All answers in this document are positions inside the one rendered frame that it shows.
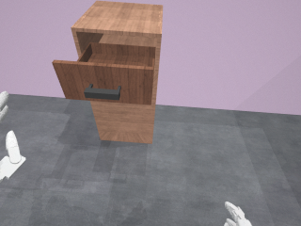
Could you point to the cabinet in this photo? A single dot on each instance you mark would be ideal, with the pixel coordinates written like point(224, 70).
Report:
point(125, 24)

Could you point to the robot right hand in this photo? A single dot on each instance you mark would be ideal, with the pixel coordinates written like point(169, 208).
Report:
point(237, 214)

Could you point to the robot left hand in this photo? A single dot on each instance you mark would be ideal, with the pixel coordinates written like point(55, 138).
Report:
point(9, 165)

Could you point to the drawer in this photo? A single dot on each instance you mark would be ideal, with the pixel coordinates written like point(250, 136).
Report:
point(108, 66)

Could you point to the handle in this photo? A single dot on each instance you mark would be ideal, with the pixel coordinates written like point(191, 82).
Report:
point(106, 94)

